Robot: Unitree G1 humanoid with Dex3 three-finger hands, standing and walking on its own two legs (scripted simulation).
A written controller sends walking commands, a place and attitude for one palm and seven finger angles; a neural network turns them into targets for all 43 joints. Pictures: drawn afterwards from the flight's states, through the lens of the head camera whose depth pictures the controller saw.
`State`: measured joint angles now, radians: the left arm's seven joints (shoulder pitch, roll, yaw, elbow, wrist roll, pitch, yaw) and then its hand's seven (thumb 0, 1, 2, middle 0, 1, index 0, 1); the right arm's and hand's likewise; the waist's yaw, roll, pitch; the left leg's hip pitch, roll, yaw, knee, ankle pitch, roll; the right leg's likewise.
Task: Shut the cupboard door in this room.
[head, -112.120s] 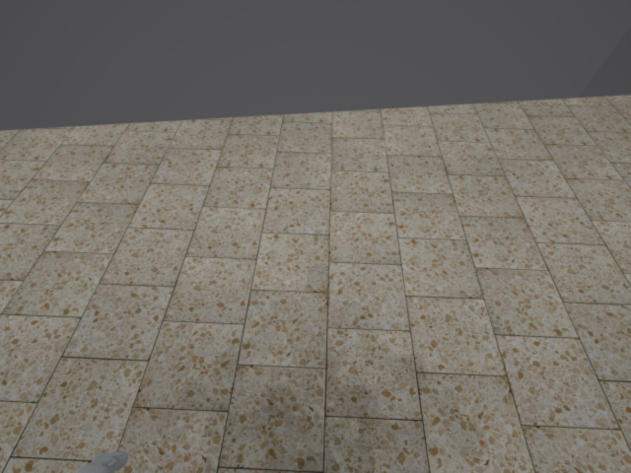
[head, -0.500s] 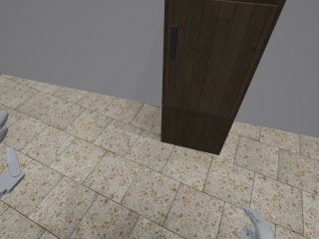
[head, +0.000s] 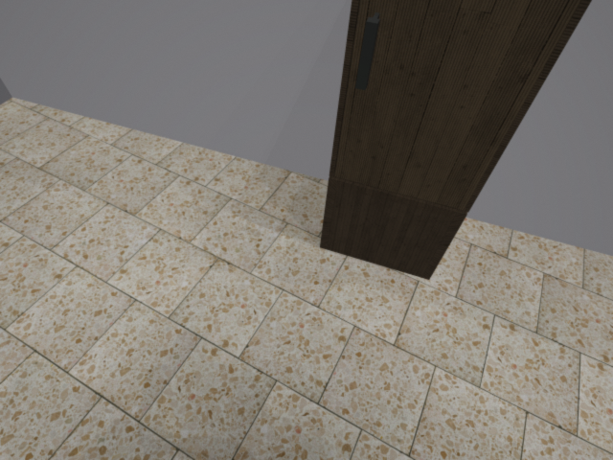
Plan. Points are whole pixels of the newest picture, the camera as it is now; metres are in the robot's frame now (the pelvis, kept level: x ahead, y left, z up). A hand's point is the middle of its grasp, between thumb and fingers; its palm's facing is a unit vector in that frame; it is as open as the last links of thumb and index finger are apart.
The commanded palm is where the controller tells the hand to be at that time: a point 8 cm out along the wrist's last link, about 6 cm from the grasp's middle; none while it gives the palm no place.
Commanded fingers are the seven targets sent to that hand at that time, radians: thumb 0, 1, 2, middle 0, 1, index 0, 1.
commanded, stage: let the arm hang, fingers relaxed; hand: left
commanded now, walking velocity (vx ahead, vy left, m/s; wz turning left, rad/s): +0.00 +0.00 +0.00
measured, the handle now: (368, 51) +0.93 -0.10 +0.08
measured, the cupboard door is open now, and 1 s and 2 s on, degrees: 0 0 0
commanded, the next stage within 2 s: look to check the result in 0.68 s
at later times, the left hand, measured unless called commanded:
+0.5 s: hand out of the picture -0.02 +0.17 -0.17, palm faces +0.00 -0.99 -0.15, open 7.4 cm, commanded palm none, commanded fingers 0.00 0.90 0.90 -0.20 -0.30 -0.20 -0.30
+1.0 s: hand out of the picture -0.02 +0.18 -0.17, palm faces -0.02 -0.98 -0.19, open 7.4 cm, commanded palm none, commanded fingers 0.00 0.90 0.90 -0.20 -0.30 -0.20 -0.30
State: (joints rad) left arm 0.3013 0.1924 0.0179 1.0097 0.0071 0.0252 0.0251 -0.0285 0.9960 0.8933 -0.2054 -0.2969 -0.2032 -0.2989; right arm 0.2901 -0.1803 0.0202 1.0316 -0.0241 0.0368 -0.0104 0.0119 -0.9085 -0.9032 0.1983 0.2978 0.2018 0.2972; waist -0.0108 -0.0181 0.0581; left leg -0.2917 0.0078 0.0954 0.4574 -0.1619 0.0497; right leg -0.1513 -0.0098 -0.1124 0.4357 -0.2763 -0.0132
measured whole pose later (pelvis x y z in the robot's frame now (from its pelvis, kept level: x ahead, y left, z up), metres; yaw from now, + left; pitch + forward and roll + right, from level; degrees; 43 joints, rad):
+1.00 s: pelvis +0.00 +0.01 +0.00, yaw -2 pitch -2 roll +0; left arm 0.33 0.13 0.01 1.16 0.01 -0.01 0.04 0.00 0.91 0.89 -0.20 -0.30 -0.20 -0.30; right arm 0.32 -0.15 -0.01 1.15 -0.01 0.00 -0.03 0.01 -0.91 -0.90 0.20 0.30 0.20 0.30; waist -0.03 0.01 0.04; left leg -0.21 -0.01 0.14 0.37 -0.14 0.07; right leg -0.11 -0.03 -0.06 0.39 -0.25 0.01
